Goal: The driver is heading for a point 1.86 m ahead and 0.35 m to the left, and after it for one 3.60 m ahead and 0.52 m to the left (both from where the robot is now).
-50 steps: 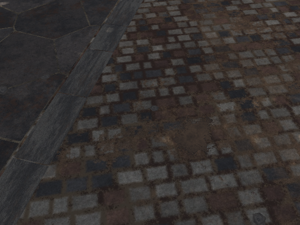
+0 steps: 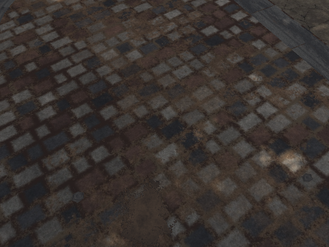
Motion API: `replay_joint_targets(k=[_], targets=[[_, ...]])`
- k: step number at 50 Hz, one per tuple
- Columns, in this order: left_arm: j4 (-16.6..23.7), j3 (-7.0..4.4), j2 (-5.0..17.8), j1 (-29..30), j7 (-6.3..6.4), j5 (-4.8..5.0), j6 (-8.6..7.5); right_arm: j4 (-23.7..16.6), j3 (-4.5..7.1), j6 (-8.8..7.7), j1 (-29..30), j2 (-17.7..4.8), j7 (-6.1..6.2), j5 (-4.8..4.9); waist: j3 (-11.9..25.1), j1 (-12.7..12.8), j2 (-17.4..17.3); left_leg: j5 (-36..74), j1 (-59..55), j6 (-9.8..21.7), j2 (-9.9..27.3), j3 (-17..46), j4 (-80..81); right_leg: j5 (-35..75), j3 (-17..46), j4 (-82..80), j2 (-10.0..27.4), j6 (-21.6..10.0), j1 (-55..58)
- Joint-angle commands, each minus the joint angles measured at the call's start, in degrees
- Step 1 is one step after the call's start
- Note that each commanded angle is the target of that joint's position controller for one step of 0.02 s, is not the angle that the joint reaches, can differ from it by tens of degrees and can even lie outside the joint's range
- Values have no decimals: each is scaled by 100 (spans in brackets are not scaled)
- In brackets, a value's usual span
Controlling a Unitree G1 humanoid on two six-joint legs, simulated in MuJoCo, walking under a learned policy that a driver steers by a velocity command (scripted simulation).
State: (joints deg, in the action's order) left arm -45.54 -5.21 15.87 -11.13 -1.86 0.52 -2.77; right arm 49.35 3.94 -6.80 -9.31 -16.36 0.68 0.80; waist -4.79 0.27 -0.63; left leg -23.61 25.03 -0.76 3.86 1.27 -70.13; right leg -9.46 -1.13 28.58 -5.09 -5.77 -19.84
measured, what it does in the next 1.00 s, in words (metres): walks ahead: left foot, then right foot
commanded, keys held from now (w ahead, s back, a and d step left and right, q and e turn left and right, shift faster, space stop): e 0.20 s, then q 0.16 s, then w+q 0.64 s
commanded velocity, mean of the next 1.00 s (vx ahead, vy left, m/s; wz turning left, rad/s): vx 0.29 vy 0.00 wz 0.09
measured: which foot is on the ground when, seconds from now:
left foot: up 0.00-0.28, down 0.30-0.64, up 0.66-1.00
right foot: down 0.00-0.34, up 0.36-0.62, down 0.64-1.00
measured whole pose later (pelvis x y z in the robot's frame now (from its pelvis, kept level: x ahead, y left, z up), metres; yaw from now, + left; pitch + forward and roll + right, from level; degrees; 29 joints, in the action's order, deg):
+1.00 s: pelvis +0.34 +0.05 -0.01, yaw +11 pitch +3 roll -1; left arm -50.0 -4.1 16.0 -22.9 0.9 0.7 -3.8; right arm 36.5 3.3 -1.4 -4.1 -16.1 -3.7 1.5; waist -0.5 6.0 -1.7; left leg -7.3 36.4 1.8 3.6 -1.8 -39.4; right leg -23.1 -10.8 15.3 4.2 3.8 6.0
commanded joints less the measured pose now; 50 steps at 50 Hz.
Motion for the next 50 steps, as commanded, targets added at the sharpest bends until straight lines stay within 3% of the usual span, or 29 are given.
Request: replay_joint_targets(k=[1, 3, 5, 7, 10, 14, 15, 16, 17, 18, 19, 21, 22, 24, 27, 30, 31, 32, 33, 34, 35, 36, 37, 39, 43, 45, 48, 50], targets=[[504, -151, 745, 189, 97, -43, -114, -362, 209, 67, -261, -684, 47, -124, 853, -240, 30, 290, 737, -132, 267, 245, 491, 3463, 1763, -1159, 1589, -1141, 974], [477, -212, 967, 60, 183, -38, -89, -489, 153, 175, -77, -491, 85, -185, 828, -242, 123, 729, 647, -271, 69, 108, 1175, 4008, 1408, -1131, 1363, -1084, 639], [458, -231, 1014, -29, 268, 26, 4, -623, 96, 216, 247, -385, 86, -191, 879, -142, 324, 1397, 549, -333, -140, 52, 2058, 3931, 1181, -992, 1107, -870, 554], [464, -226, 983, -109, 336, 75, 123, -725, 58, 228, 550, -360, 38, -150, 1010, 6, 530, 2119, 290, -332, -346, 51, 2847, 3493, 1166, -857, 946, -626, 556], [443, -210, 955, -256, 390, 66, 247, -891, 51, 256, 960, -439, -39, -98, 1015, 181, 648, 2371, 179, -333, -515, 166, 3528, 2678, 1577, -617, 1013, -453, 758], [395, -42, 610, -197, 436, -46, 233, -745, 89, 127, 586, -623, -146, -183, 1051, 52, 764, 2440, -178, 5, -338, 171, 4214, 2416, 1871, 50, 1291, -361, 1326], [346, 34, 446, -207, 430, -73, 202, -676, 75, 60, 387, -598, -158, -253, 1108, -97, 649, 3270, -731, 205, -253, 158, 4737, 2391, 1730, 378, 1076, -191, 1275], [347, 106, 259, -427, 417, -197, 142, -683, 78, 18, 258, -800, -139, -363, 1485, -17, 182, 5337, -1639, 502, 341, 790, 4619, 1680, 1457, 1011, 675, 48, 1012], [175, 132, 188, -1350, 395, -178, 113, -679, 26, 61, 338, -804, -137, -472, 1948, 433, -759, 6771, -2672, 1479, 1211, 1784, 4249, -593, 1172, 1799, 243, 416, 341], [119, 104, 510, -1253, 378, -199, 171, -579, -56, 158, 224, -360, -153, -313, 2050, 253, -1216, 5929, -2614, 1988, 1596, 2615, 4559, -2526, 966, 2236, 283, 720, -6], [208, 34, 783, -888, 363, -118, 249, -534, -114, 226, 121, -272, -200, -154, 1741, 111, -913, 3844, -2439, 1911, 1461, 2886, 4856, -2939, 925, 2364, 384, 790, -385], [355, -28, 854, -234, 355, -59, 373, -484, 91, 388, -90, -925, -214, 18, 1125, -89, -583, -185, -2089, 1603, 1129, 3218, 5535, -2666, 665, 2719, 346, 855, -1106], [388, -58, 898, -97, 346, -44, 382, -554, 153, 423, 39, -1108, -156, 8, 880, -53, -632, -1064, -1702, 1472, 1072, 3261, 5803, -2384, 633, 2721, 417, 830, -1140], [346, -28, 718, -89, 353, -29, 253, -677, 160, 486, 294, -1013, -31, -37, 706, 85, -825, -912, -991, 1192, 696, 2730, 6069, -2097, 451, 2106, 410, 757, -565], [226, 38, 394, -123, 363, -58, 28, -758, 189, 555, 343, -868, 91, 44, 933, 161, -932, -327, -615, 1074, 215, 2080, 5991, -1445, 255, 844, 239, 656, 440], [58, 16, 395, -446, 322, -6, -87, -879, 230, 661, 318, -841, 146, 100, 1014, 387, -811, -737, -281, 947, -15, 2011, 5753, -398, 65, -542, 181, 502, 1345], [-35, -26, 528, -744, 336, -28, -101, -959, 204, 667, 344, -721, 139, 97, 1040, 509, -699, -839, 299, 710, -172, 1888, 5466, -447, 130, -714, 426, 399, 2009], [-134, -107, 858, -1296, 396, -74, -111, -1121, 112, 642, 544, -387, 102, 94, 1007, 716, -107, -881, 1341, 345, -494, 1462, 4386, -1221, 996, -1175, 1389, 101, 2769], [-108, -201, 1279, -1257, 397, -143, -102, -1287, 30, 557, 541, -19, 54, 151, 836, 583, 1314, -555, 2325, 284, -1016, 494, 2775, -2706, 2864, -1800, 2582, -396, 2749], [22, -201, 1242, -823, 395, -260, -157, -1358, 105, 450, 487, -415, 11, 116, 385, 380, 1285, -309, 2645, 319, -455, 726, 1916, -3111, 3449, -1960, 3057, -723, 2152], [135, -120, 891, -484, 438, -153, -209, -1227, 163, 407, 238, -603, -52, 98, 204, 194, 1002, 146, 2796, 309, -339, 791, 1544, -2770, 2986, -1975, 2794, -589, 2192], [148, -75, 729, -396, 448, -57, -244, -1090, 188, 406, 42, -628, -86, 57, 172, 142, 872, 457, 2819, 236, -281, 730, 1381, -2139, 2411, -1965, 2512, -365, 2335], [130, -62, 719, -414, 440, -35, -256, -1056, 183, 398, 22, -569, -103, 17, 174, 159, 780, 723, 2820, 168, -200, 673, 1234, -1560, 1972, -1961, 2365, -231, 2393], [59, -28, 679, -604, 411, -108, -284, -1133, 137, 401, 217, -399, -173, 19, 95, 283, 615, 1237, 2665, 38, -130, 447, 1039, -438, 1138, -2005, 2135, -172, 2177], [-30, -45, 801, -804, 348, -108, -245, -1496, 15, 430, 775, -189, -298, 61, -72, 480, 687, 1962, 2094, -96, 21, 11, 1971, 306, 117, -2065, 1908, -174, 1736], [-77, -79, 942, -925, 329, -64, -226, -1681, -43, 422, 1075, -116, -379, 66, -163, 582, 677, 2083, 1747, -18, 21, -197, 2559, 472, -153, -2047, 1950, -154, 1666], [-154, -137, 1116, -1054, 284, 42, -175, -1858, -38, 440, 1243, -211, -467, 86, -250, 552, 667, 1717, 1366, 239, -63, -466, 3083, 948, -398, -1865, 2130, -98, 1901], [-162, -178, 1244, -1024, 280, 87, -126, -1902, 50, 455, 1031, -400, -488, 63, -1, 285, 794, 1289, 700, 507, -368, -733, 3286, 3008, -667, -1201, 2187, 11, 2102]])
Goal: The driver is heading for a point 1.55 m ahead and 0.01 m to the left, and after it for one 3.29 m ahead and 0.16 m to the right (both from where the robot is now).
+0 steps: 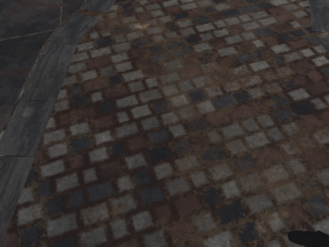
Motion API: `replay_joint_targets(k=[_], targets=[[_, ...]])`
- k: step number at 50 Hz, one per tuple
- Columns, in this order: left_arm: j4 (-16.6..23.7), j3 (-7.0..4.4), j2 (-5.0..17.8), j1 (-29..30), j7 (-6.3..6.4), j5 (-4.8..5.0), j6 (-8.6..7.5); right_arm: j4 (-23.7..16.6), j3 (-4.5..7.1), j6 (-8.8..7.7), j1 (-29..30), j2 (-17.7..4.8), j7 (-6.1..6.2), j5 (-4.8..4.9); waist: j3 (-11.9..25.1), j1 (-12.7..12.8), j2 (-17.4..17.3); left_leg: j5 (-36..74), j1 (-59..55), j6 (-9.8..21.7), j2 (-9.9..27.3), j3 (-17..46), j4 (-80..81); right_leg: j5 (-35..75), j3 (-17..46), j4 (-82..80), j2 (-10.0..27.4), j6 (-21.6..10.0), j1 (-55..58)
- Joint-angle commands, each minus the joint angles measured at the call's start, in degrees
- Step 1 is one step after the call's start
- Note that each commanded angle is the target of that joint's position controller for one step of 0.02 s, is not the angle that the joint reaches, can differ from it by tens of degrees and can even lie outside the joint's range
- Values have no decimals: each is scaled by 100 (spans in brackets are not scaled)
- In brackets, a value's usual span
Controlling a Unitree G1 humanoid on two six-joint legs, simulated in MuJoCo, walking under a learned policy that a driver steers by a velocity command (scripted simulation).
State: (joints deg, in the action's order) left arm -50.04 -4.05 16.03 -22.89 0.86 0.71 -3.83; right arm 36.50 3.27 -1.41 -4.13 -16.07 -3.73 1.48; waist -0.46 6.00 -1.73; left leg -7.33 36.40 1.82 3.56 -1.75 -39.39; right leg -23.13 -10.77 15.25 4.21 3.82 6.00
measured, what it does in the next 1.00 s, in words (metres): walks ahead: left foot, then right foot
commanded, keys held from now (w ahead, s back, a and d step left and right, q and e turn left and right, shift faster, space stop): w+q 0.14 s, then w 0.86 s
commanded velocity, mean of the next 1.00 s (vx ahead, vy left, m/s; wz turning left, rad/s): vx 0.49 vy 0.00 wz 0.21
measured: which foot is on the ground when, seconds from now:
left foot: up 0.00-0.04, down 0.06-0.58, up 0.60-1.00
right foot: down 0.00-0.06, up 0.08-0.54, down 0.56-1.00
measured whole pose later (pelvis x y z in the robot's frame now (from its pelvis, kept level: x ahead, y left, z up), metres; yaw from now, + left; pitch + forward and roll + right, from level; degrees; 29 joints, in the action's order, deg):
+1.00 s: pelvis +0.56 +0.07 +0.01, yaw +11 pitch +2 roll -2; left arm -47.8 -2.8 16.3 -21.3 -0.5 1.1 -4.0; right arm 39.6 2.0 -4.0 -4.4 -14.9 -1.9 0.8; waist -0.9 5.1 -2.3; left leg 2.1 34.9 0.2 4.3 1.6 -32.2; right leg -16.7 -2.1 14.0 -2.5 -1.5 0.6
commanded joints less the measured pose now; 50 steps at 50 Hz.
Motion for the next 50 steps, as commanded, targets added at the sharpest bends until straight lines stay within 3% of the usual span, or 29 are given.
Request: replay_joint_targets(k=[1, 2, 3, 4, 5, 6, 7, 8, 10, 12, 15, 17, 19, 22, 25, 26, 27, 28, 29, 30, 31, 32, 33, 34, 36, 38, 44, 47, 50], targets=[[292, -315, 1303, 166, 24, 82, 12, -520, 224, -68, 4, -608, -32, -14, -52, -623, 946, -430, -1216, 408, -604, -597, 324, 5600, 107, 920, 1207, -863, -490], [313, -288, 1263, 161, 50, 82, 22, -264, 401, -38, -951, -896, 23, 3, 516, -1143, 818, -118, -2624, 632, -860, -627, 587, 6056, -98, 2097, 1037, -708, -902], [424, -225, 1139, 139, 69, -28, -34, -39, 584, 36, -1894, -1278, 155, 28, 1033, -1592, 401, -40, -4426, 899, -436, 257, 557, 4696, -70, 3706, 877, -453, -2324], [846, 75, 212, -353, -11, -232, -184, -56, 643, 3, -1820, -2000, 211, 33, 1803, -902, -1399, -1271, -6129, 1998, 1327, 3807, 1260, -838, 354, 5918, -225, -103, -4673], [884, 3, 689, 300, -62, -11, -403, -172, 502, -59, -2146, -1543, 206, -14, 2532, -1404, -726, -1994, -6223, 2124, 1616, 5043, 2162, -1008, 1662, 6557, -344, -195, -5082], [1079, -73, 937, 866, -81, 199, -475, -25, 409, -135, -1949, -1243, 185, -68, 1559, -1420, -550, -1528, -5660, 1814, 1433, 4151, 2256, -448, 1601, 6547, -111, -302, -5610], [1114, -27, 859, 937, -38, 127, -521, -47, 358, -179, -1603, -1106, 193, -37, 1009, -1172, -202, -1010, -4744, 1658, 1179, 3456, 2242, 29, 1549, 6130, 122, -379, -5454], [1011, -50, 857, 842, 0, -18, -510, -113, 287, -190, -1141, -895, 204, -71, 680, -874, 5, -407, -3850, 1512, 973, 2847, 2266, 340, 1535, 5654, 319, -364, -5020], [922, -87, 838, 509, -24, -61, -344, -244, 206, -224, -695, -668, 221, -193, 487, -475, -196, 357, -2808, 1492, 745, 2276, 2567, 625, 1548, 5238, 497, -330, -4265], [897, -49, 672, 458, -36, -111, -214, -126, 203, -295, -711, -686, 238, -151, 338, -389, -146, 917, -2323, 1555, 687, 1847, 2763, 819, 1412, 4839, 480, -191, -4110], [1080, 36, 487, 1037, -44, -160, -183, 70, 215, -332, -918, -772, 315, -127, 33, -549, -97, 1126, -2116, 1420, 485, 1320, 2920, 1902, 1338, 3743, 442, -59, -4239], [1157, 88, 399, 1470, -97, -130, -228, 157, 213, -315, -1042, -794, 345, -103, -87, -742, -106, 878, -2078, 1218, 307, 1033, 2911, 2751, 1245, 2758, 277, -98, -4016], [1259, 129, 344, 1899, -163, -62, -269, 291, 231, -310, -1329, -891, 354, -68, -174, -957, -120, 458, -2166, 1154, 389, 1067, 2940, 3248, 1164, 2163, 102, -137, -3805], [1417, 102, 477, 2263, -249, -8, -298, 473, 247, -269, -1618, -946, 349, -24, -303, -1076, -137, 412, -2846, 1117, 686, 1308, 2684, 3001, 1259, 1683, 26, -302, -4038], [1489, 47, 615, 2184, -308, -27, -314, 587, 275, -184, -1726, -995, 374, -31, -243, -944, -285, 1069, -3529, 955, 951, 1502, 2266, 2242, 1240, 1406, -85, -550, -3962], [1456, 10, 681, 1964, -305, -30, -321, 589, 283, -156, -1677, -1025, 380, -34, -118, -799, -348, 1747, -3633, 875, 908, 1469, 1970, 1985, 1115, 1327, -206, -652, -3600], [1306, -83, 824, 1389, -277, -45, -327, 577, 257, -129, -1601, -986, 383, -47, 254, -470, -286, 2686, -3609, 748, 653, 1265, 1248, 2007, 930, 1162, -384, -814, -2754], [1145, -183, 1102, 511, -240, -100, -332, 506, 162, -122, -1593, -783, 394, -114, 1030, -80, -123, 2523, -3029, 549, 337, 988, -1, 2318, 1281, 1442, 35, -1112, -1261], [1058, -318, 1657, -220, -217, -187, -313, 383, 9, -210, -2262, -316, 386, -140, 2058, -134, 1035, 530, -1048, 113, -465, 597, -2229, 1846, 3468, 1445, 1411, -1962, 1054], [876, -268, 1371, -557, -259, -54, -263, 431, -26, -296, -2283, -319, 363, -64, 2419, -42, 1908, -2515, 215, -47, -889, 873, -3330, 576, 5397, 425, 1898, -2353, 1684], [929, -142, 1006, -244, -243, 16, -237, 338, 100, -346, -1740, -848, 336, 49, 1541, 51, 1213, -2315, 840, 8, -498, 1060, -3748, -263, 4920, 232, 1733, -2031, 1143], [1008, -84, 853, 159, -211, -30, -192, 198, 94, -366, -1222, -869, 327, 69, 902, -27, 761, -1808, 925, 49, -191, 820, -3626, -156, 4151, 148, 1518, -1812, 344], [1030, -31, 748, 495, -216, -88, -170, 131, 83, -360, -967, -794, 325, -17, 369, -200, 466, -1427, 798, 42, 20, 680, -3205, 370, 3595, -44, 1276, -1753, -502], [1061, 15, 625, 708, -217, -135, -189, 153, 114, -326, -1002, -749, 334, -82, 191, -395, 541, -1140, 479, 19, 211, 703, -2823, 812, 3238, -207, 1088, -1695, -1033], [1046, 22, 603, 844, -230, -123, -231, 274, 88, -237, -1308, -543, 333, -79, 160, -610, 707, -908, 17, -66, 292, 616, -2516, 1363, 2767, -480, 882, -1723, -1533], [966, -16, 724, 817, -216, -88, -271, 253, 61, -191, -1221, -445, 356, -111, 68, -666, 630, -593, 100, -183, 341, 548, -2113, 1892, 2385, -666, 850, -1806, -1684], [695, -80, 926, 435, -123, -2, -177, 23, -35, -301, -98, -220, 290, -111, -173, -293, 494, 1143, -74, -303, 199, 301, 63, 2389, 1517, -770, 579, -1565, -1499], [508, -107, 998, 102, -116, 40, -102, -123, -35, -347, 373, -244, 209, -57, -289, -111, 506, 1255, -108, -240, 83, 263, 587, 2288, 1565, -636, 765, -1538, -1102], [388, -151, 1066, 40, -82, 70, 0, -237, 0, -387, 530, -361, 123, -48, -336, -186, 577, 726, -74, -27, 17, 306, 929, 2596, 1683, -318, 1033, -1428, -540]])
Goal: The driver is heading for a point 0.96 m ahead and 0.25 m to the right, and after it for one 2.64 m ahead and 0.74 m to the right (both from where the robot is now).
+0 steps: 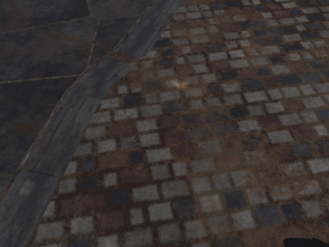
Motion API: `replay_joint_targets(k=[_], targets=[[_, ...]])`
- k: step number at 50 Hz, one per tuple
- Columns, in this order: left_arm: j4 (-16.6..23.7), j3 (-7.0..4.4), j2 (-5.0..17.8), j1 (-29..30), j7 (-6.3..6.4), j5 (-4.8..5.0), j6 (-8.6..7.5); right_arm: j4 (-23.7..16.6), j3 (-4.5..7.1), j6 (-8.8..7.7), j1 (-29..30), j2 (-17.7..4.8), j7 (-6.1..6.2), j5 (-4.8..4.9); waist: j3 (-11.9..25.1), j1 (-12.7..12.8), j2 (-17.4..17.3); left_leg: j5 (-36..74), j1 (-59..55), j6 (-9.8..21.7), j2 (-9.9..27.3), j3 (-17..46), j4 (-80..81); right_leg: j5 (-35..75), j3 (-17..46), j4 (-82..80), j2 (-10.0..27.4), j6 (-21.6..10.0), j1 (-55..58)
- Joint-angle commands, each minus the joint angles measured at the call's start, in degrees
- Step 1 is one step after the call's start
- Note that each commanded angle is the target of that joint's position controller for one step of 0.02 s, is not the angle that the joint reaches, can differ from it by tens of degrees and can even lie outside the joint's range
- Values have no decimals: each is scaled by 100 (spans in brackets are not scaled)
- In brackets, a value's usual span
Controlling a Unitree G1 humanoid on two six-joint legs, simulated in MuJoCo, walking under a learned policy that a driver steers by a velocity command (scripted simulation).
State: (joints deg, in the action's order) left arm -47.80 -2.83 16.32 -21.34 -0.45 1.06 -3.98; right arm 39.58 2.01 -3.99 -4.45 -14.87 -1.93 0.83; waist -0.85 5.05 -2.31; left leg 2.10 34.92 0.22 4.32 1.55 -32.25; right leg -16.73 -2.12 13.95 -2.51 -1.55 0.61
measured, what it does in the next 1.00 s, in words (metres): walks ahead, turning right: left foot, then right foot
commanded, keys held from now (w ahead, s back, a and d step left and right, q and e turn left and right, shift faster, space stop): w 0.16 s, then w+e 0.84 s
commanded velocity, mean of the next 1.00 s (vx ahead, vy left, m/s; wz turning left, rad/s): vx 0.50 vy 0.00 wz -0.36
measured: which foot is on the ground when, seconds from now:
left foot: up 0.00-0.06, down 0.08-0.64, up 0.66-1.00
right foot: down 0.00-0.10, up 0.12-0.60, down 0.62-1.00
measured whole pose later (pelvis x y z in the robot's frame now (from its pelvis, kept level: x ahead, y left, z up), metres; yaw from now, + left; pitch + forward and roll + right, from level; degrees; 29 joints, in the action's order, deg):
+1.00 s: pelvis +0.56 -0.05 +0.00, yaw -25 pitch +2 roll +0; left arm -40.4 -4.1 16.6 -19.1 0.5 1.2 -2.2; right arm 40.6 2.4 -5.4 -2.2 -16.5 -0.8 -0.1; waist -1.9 4.1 -2.0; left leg 1.7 35.6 -3.9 3.3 6.1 -33.3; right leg -15.8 8.4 21.8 -6.4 -4.3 -7.4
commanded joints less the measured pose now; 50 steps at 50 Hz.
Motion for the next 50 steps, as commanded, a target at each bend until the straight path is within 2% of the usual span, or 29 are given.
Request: replay_joint_targets(k=[1, 2, 3, 4, 5, 6, 7, 8, 9, 10, 11, 13, 15, 18, 21, 26, 29, 30, 31, 32, 33, 34, 35, 36, 37, 39, 42, 46, 50], targets=[[142, -290, 1070, -86, 65, 37, 47, -529, 149, -139, 459, -541, -71, 11, -233, -181, 673, -430, -106, 208, -108, -61, 289, 2247, 834, -26, 1752, -837, 133], [141, -303, 1116, 0, 80, 38, 75, -469, 196, -149, 197, -637, -69, -3, -72, -360, 725, -610, -533, 304, -232, -179, 376, 2952, 776, 306, 1714, -763, 201], [147, -286, 1087, 97, 92, 36, 107, -290, 297, -151, -420, -798, -41, -29, 313, -720, 678, -582, -1432, 448, -412, -363, 541, 3803, 565, 1061, 1495, -635, 109], [195, -195, 871, 69, 110, -29, 113, -47, 432, -141, -1343, -1109, 17, -56, 1014, -1105, 514, -419, -2922, 671, -160, -138, 348, 3589, 322, 2279, 1196, -440, -518], [396, -11, 330, -439, 93, -122, 30, 29, 559, -115, -2057, -1716, 68, -182, 1983, -1061, -637, -679, -5214, 1429, 1327, 2079, 279, 1472, 36, 4514, 485, -54, -2572], [327, 39, 267, -554, 60, -61, -96, 126, 513, -82, -2246, -1519, 46, -62, 2467, -1073, -1466, -1660, -5843, 1959, 1851, 4064, 1228, -1625, 618, 5715, -82, 91, -3844], [414, -104, 823, -90, 11, 85, -188, 103, 389, -75, -1962, -1165, 48, -11, 1661, -1150, -882, -2266, -5323, 1691, 1672, 3545, 1411, -1481, 912, 6160, 296, 25, -4488], [554, -109, 867, 398, -10, 132, -232, 58, 333, -64, -1613, -999, 66, -20, 1022, -1059, -537, -2116, -4554, 1488, 1451, 2755, 1498, -978, 725, 6031, 581, -36, -4593], [578, -106, 800, 600, 2, 69, -219, 44, 282, -66, -1250, -848, 60, -71, 568, -876, -157, -1668, -3750, 1375, 1251, 2159, 1689, -534, 628, 5680, 802, -18, -4412], [544, -143, 775, 579, 14, 16, -154, 20, 230, -102, -1003, -663, 52, -120, 360, -693, -206, -1273, -3208, 1290, 1071, 1733, 1885, -211, 678, 5353, 982, 5, -4104], [481, -138, 680, 417, 9, 27, -71, 33, 223, -137, -873, -617, 47, -150, 294, -553, -329, -1051, -2848, 1262, 981, 1443, 2076, -14, 711, 5244, 1049, 42, -3784], [422, -111, 477, 289, 35, 44, 70, 151, 259, -241, -853, -665, 49, -146, 189, -443, -284, -591, -2500, 1300, 957, 926, 2351, 229, 764, 5067, 1049, 135, -3639], [510, -120, 438, 526, 67, 29, 123, 280, 299, -288, -916, -759, 91, -179, 15, -462, -134, -199, -2490, 1286, 954, 498, 2495, 696, 897, 4692, 1019, 221, -3932], [609, -116, 369, 865, 19, 10, 86, 398, 307, -275, -944, -813, 155, -170, -74, -548, -77, 198, -2676, 1096, 789, -171, 2549, 1731, 845, 3725, 918, 232, -4022], [796, -50, 210, 1452, -85, -4, 49, 512, 319, -245, -1093, -913, 204, -138, -241, -801, -8, 217, -2822, 953, 756, -612, 2624, 2378, 465, 2783, 832, 164, -3821], [1239, -28, 193, 2108, -265, 6, 53, 772, 386, -23, -1484, -1072, 246, -34, -441, -1003, 42, 967, -4026, 853, 1134, -860, 2161, 1740, 165, 2122, 713, -90, -4269], [1341, -155, 425, 1749, -338, -1, 88, 718, 452, 128, -1320, -1287, 334, 0, -15, -647, -261, 3555, -4329, 652, 1161, -1112, 1093, 824, -319, 2115, 257, -396, -3441], [1237, -269, 622, 1177, -326, 3, 107, 690, 464, 182, -1258, -1339, 371, -6, 331, -312, -309, 4209, -4222, 564, 1078, -1206, 252, 664, -436, 2070, 24, -545, -2680], [1024, -449, 930, 258, -255, 15, 120, 645, 434, 198, -1168, -1299, 404, 6, 798, 197, -156, 3880, -3591, 368, 849, -1343, -1003, 1031, -328, 1665, -139, -778, -1265], [895, -609, 1473, -497, -114, 21, 191, 507, 295, 120, -1353, -941, 398, -161, 1415, 353, 778, 1309, -2012, 130, 493, -1364, -2864, 1324, 1315, 1687, 929, -1191, 556], [1055, -605, 1731, -167, -123, 58, 136, 241, 89, -83, -1708, -352, 279, -190, 2065, -237, 1858, -3440, 341, -182, -851, -454, -4797, 349, 4676, 784, 2174, -2402, 2238], [1095, -469, 1227, -287, -139, 20, 105, 200, 208, -311, -1112, -919, 158, 0, 2152, 202, 1057, -3314, 976, -29, -502, 527, -5010, -8, 4639, 383, 2128, -2169, 2275], [1086, -402, 992, -110, -125, -21, 64, 24, 218, -416, -655, -998, 109, 164, 1366, 173, 783, -2866, 1182, 99, -268, 440, -4743, 276, 3759, 359, 1918, -1909, 1617], [1116, -367, 900, 243, -129, -21, 37, 20, 193, -451, -574, -886, 137, 85, 793, -135, 161, -2470, 974, 108, -19, 396, -4128, 898, 3113, 306, 1658, -1715, 676], [1191, -312, 711, 565, -109, -35, 26, 66, 242, -418, -564, -950, 177, -63, 560, -324, 146, -2263, 621, 50, 149, 369, -3615, 1460, 2669, 228, 1467, -1611, 33], [1321, -290, 680, 806, -63, -92, 27, 71, 271, -280, -768, -908, 175, -136, 388, -586, 345, -2057, 128, -109, 218, 346, -3224, 1988, 2386, -18, 1263, -1634, -726], [1268, -347, 887, 698, 37, -54, 14, -26, 210, -152, -546, -690, 207, -184, 194, -594, 388, -1537, 52, -406, 143, 160, -2321, 2387, 1892, -151, 1070, -1607, -1357], [1148, -384, 978, 411, 126, 0, 87, -227, 112, -184, 332, -485, 161, -149, 86, -231, 610, 58, -486, -485, -215, 78, -513, 1662, 1543, -10, 669, -1195, -1705], [999, -392, 943, 86, 139, 52, 144, -376, 183, -264, 675, -707, 80, -42, 110, -120, 734, 136, -746, -366, -375, 293, 217, 1046, 2123, 413, 890, -1043, -1262]])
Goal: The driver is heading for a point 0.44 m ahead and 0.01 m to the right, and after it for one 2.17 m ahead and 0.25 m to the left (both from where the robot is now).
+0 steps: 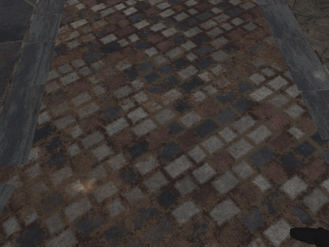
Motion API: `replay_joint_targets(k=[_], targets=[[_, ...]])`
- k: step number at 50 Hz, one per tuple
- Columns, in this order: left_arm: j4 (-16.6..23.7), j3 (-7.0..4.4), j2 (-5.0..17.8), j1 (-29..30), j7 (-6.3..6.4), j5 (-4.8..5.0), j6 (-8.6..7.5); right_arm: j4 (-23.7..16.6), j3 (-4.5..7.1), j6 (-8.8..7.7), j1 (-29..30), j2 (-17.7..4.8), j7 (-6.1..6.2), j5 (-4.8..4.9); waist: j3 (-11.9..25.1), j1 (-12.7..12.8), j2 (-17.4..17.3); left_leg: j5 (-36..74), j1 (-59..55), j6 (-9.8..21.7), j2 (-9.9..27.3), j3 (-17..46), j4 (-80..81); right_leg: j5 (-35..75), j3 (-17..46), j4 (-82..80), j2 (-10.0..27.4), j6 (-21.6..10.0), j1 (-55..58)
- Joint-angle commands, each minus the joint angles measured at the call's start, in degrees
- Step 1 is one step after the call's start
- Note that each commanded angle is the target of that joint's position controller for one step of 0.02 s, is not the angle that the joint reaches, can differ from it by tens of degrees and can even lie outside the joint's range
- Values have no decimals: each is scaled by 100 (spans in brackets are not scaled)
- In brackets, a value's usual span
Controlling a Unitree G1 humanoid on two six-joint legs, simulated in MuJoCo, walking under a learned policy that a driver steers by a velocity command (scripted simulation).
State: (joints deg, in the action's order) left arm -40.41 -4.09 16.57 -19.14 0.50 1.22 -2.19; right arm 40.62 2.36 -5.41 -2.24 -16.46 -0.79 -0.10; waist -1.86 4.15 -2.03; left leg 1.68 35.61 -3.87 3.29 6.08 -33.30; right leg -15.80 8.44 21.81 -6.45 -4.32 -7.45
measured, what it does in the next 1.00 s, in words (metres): walks ahead: left foot, then right foot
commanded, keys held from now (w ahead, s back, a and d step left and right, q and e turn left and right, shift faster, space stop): w+e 0.04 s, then w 0.34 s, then no key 0.62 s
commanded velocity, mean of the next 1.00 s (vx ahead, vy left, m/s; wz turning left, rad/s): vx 0.30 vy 0.00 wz -0.16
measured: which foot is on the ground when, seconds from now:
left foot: up 0.00-0.08, down 0.10-0.58, up 0.60-0.86, down 0.88-1.00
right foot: down 0.00-0.12, up 0.14-0.54, down 0.56-1.00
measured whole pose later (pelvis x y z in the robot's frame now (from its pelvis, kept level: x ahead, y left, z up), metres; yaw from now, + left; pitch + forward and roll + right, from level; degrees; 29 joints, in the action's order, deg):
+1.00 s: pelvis +0.39 -0.01 -0.01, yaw -7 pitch -1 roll -1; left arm -47.8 -1.5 12.9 -10.1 0.4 -1.2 -0.2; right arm 50.8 1.4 0.4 -12.0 -14.2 1.6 -1.2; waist -0.6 0.2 0.8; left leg -16.2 14.7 -2.0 2.6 1.4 -31.5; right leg -10.8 -0.6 28.3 -1.7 -1.0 -16.8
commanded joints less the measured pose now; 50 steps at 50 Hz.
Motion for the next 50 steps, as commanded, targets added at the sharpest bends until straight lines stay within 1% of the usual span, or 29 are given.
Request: replay_joint_targets(k=[1, 3, 4, 5, 6, 7, 8, 10, 12, 14, 17, 21, 25, 27, 28, 29, 30, 31, 32, 34, 35, 38, 41, 43, 44, 45, 46, 47, 50], targets=[[252, -265, 897, -141, 55, 32, -23, -483, 185, -149, 421, -630, -51, 58, 221, -76, 762, -18, -875, 112, -278, -106, 427, 878, 1258, -203, 1361, -726, -287], [261, -264, 859, -37, 66, -1, 5, -400, 256, -205, 50, -741, -66, 71, 276, -306, 944, -429, -1256, 307, -275, -181, 562, 994, 1465, 165, 1449, -618, -97], [263, -214, 704, -24, 59, -25, 9, -263, 317, -232, -411, -811, -49, 32, 461, -525, 945, -427, -1884, 462, -290, -306, 752, 1292, 1354, 559, 1274, -490, -124], [296, -95, 395, -70, 34, -68, -12, -180, 388, -269, -1058, -1008, -22, -77, 1043, -811, 693, -543, -3020, 772, 244, 126, 661, 1231, 1018, 1654, 977, -291, -435], [344, 20, 30, -785, 34, -34, -56, -75, 497, -248, -1761, -1476, 3, -182, 1890, -712, -569, -1169, -5030, 1578, 1463, 2106, 771, -258, 324, 3583, 242, 136, -2021], [329, 36, 218, -1083, 42, 98, -100, 212, 540, -172, -2184, -1448, -74, -22, 2021, -726, -1753, -2947, -5508, 2092, 2058, 4171, 1565, -1850, 108, 4821, 144, 305, -3366], [293, -80, 736, -573, 46, 127, -100, 99, 404, -154, -1893, -955, -74, 70, 1205, -881, -907, -3749, -4926, 1868, 1842, 3782, 1779, -1447, 303, 5277, 444, 314, -3809], [502, -96, 773, 373, 42, -37, -101, 39, 275, -71, -1332, -637, -51, -25, 300, -806, -208, -2642, -3569, 1586, 1345, 2267, 1875, -693, -36, 4991, 798, 290, -3683], [518, -85, 569, 381, -10, -58, -119, 85, 197, -72, -1137, -468, -28, -76, 131, -542, -392, -1726, -2903, 1520, 999, 1545, 2103, -309, -134, 4396, 1084, 274, -3198], [486, -34, 371, 319, -38, -53, -112, 172, 203, -99, -1208, -504, -21, -12, 184, -479, -453, -1142, -2760, 1618, 908, 1139, 2272, -180, -330, 3965, 1151, 321, -3046], [630, 63, 205, 799, -55, -103, -149, 298, 271, -88, -1337, -778, 10, 47, 110, -583, -266, -520, -2753, 1707, 926, 686, 2469, 477, -485, 2921, 1245, 422, -3092], [728, 122, 110, 1455, -128, -91, -222, 478, 271, 15, -1550, -900, 37, 88, -7, -795, -233, 559, -2668, 1501, 699, -5, 2330, 1533, -753, 1550, 1014, 494, -2503], [826, 62, 230, 1717, -221, -88, -265, 687, 258, 158, -1813, -952, 66, 126, 187, -791, -360, 1415, -3122, 1243, 799, -79, 1694, 1744, -747, 896, 760, 334, -1996], [650, -31, 393, 1199, -220, -159, -271, 676, 261, 202, -1606, -987, 98, 150, 467, -412, -327, 1778, -3134, 1026, 675, -142, 1036, 1982, -822, 431, 607, 138, -1119], [503, -111, 599, 747, -178, -215, -271, 680, 217, 189, -1655, -864, 102, 121, 743, -210, -182, 1815, -2930, 848, 421, -281, 395, 2619, -819, 223, 669, -20, -307], [435, -188, 1008, 123, -109, -324, -257, 525, 100, 144, -1673, -576, 112, -47, 1462, -28, 444, 339, -2139, 555, 69, -530, -879, 4912, 72, 649, 1638, -363, 1078], [445, -122, 1026, 105, -88, -373, -178, 645, -96, 127, -2625, -71, 67, -101, 2303, -360, 1755, -3718, -792, 166, -454, -502, -2629, 6274, 1622, 858, 3039, -1426, 2514], [370, -56, 675, -20, -137, -237, -91, 804, 8, 174, -2656, -556, 47, 10, 2613, -186, 1405, -4212, -665, 110, -302, 7, -3104, 5257, 1943, 620, 2904, -1512, 2262], [366, -8, 555, 332, -159, -166, -57, 705, 87, 237, -2164, -797, 55, 113, 1864, -195, 1070, -4019, -306, 58, -140, -81, -3305, 4497, 1483, 404, 2585, -1291, 1700], [370, 80, 356, 1051, -170, -180, -48, 645, 94, 412, -1654, -665, 166, 44, 1076, -418, 624, -3475, -420, -28, 130, -161, -2831, 3568, 940, 18, 2207, -994, 407], [341, 66, 395, 1296, -173, -232, -43, 659, 92, 511, -1714, -587, 203, 24, 922, -612, 778, -3204, -925, -65, 215, -165, -2417, 3205, 706, -203, 2062, -901, -274], [238, 38, 409, 1585, -143, -316, -24, 792, 32, 624, -1849, -326, 279, -27, 918, -748, 1006, -2619, -1961, -92, 52, -428, -1293, 2588, 184, -462, 1748, -867, -1083], [78, 57, 388, 1621, -85, -245, 35, 839, 35, 667, -1668, -314, 265, -55, 920, -728, 932, -1461, -2617, 47, -24, -519, -292, 968, 112, -556, 1666, -735, -1322], [-75, 128, 222, 1508, -80, -219, 64, 802, 36, 672, -1482, -339, 238, -165, 639, -737, 782, -984, -3034, 229, -41, -507, 376, -714, 60, -599, 1406, -341, -1694], [-201, 168, 130, 1320, -85, -249, 68, 698, 41, 664, -1346, -463, 249, -207, 392, -675, 606, -919, -3038, 367, 218, -210, 733, -1320, 22, -543, 1235, -56, -1847], [-242, 135, 207, 1113, -83, -268, 77, 634, 120, 661, -1157, -851, 283, -146, 70, -422, 93, -1546, -2554, 547, 396, -86, 847, -1378, -217, -402, 932, 176, -1787], [-268, 124, 238, 1131, -43, -257, 100, 720, 146, 638, -1042, -814, 276, -90, -67, -395, -343, -2597, -1809, 639, 274, -104, 1028, -898, -495, -164, 730, 312, -1261], [-298, 111, 281, 1186, -5, -245, 111, 723, 86, 584, -941, -575, 265, -106, -121, -411, -413, -2785, -1528, 576, 212, -114, 1185, -526, -530, 57, 724, 334, -922], [-482, 97, 246, 1013, 52, -235, 141, 817, 20, 427, -872, -363, 239, -91, 59, -371, -397, -1943, -1719, 385, 162, -176, 1113, 281, -573, 266, 747, 234, -621]])
Velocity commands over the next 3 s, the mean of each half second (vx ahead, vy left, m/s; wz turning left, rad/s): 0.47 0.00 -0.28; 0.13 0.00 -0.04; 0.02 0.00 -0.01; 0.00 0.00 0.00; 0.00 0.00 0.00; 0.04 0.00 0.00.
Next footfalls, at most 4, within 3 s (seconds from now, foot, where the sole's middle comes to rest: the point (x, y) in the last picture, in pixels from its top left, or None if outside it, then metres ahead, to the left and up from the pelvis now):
0.10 left None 0.24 0.14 -0.78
0.56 right None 0.46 -0.14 -0.78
0.88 left None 0.45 0.12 -0.78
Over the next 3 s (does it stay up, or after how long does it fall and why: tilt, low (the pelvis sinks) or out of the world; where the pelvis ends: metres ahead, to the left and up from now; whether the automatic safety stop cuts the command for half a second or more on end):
stays up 0.43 -0.01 -0.01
